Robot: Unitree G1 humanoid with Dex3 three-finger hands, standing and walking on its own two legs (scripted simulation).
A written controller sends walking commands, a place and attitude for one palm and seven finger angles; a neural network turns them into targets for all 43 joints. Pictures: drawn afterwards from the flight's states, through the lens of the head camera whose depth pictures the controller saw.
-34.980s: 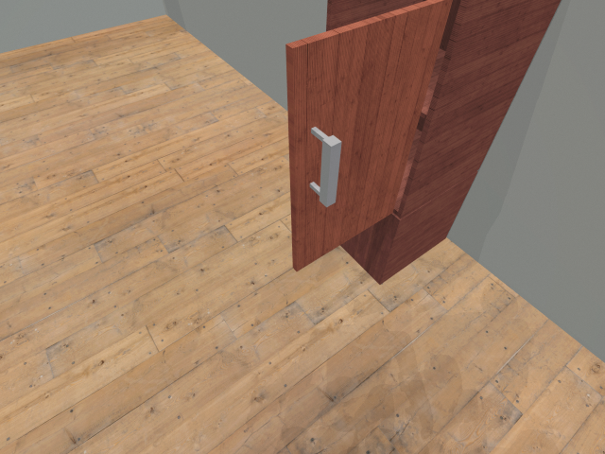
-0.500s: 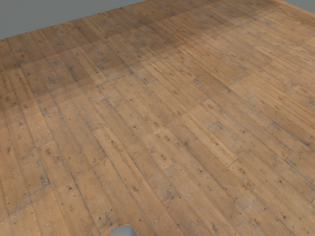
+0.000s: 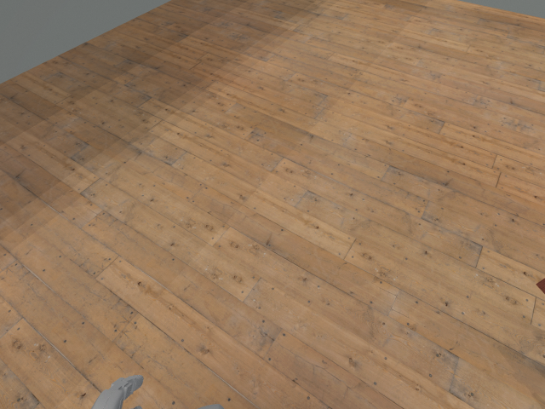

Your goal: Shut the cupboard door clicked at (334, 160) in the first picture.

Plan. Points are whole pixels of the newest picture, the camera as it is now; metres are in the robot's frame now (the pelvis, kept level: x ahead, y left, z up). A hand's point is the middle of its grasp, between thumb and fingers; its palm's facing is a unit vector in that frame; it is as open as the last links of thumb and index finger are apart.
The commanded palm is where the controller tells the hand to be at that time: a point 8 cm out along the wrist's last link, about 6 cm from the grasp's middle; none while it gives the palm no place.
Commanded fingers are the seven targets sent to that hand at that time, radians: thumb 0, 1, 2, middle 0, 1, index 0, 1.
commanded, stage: turn to face it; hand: left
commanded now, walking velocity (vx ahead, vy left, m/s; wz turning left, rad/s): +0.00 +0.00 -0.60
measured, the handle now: out of the picture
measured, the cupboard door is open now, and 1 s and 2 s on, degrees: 55 55 55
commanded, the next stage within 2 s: take the last steps up to it in 1.94 s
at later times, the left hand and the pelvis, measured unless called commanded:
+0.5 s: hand (147, 406) +0.14 +0.22 -0.16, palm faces -0.23 -0.96 -0.19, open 7.4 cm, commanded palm none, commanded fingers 0.00 0.90 0.90 -0.20 -0.30 -0.20 -0.30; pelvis +0.01 +0.04 +0.02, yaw -17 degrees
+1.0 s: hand (210, 379) +0.19 +0.12 -0.15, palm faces -0.54 -0.81 -0.23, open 7.4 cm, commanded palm none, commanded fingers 0.00 0.90 0.90 -0.20 -0.30 -0.20 -0.30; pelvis +0.01 +0.00 +0.01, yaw -34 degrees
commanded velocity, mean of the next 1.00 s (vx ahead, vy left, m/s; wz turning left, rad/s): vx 0.00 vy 0.00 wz -0.60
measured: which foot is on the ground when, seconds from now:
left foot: up 0.00-0.30, down 0.32-0.74, up 0.76-1.00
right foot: down 0.00-0.32, up 0.34-0.72, down 0.74-1.00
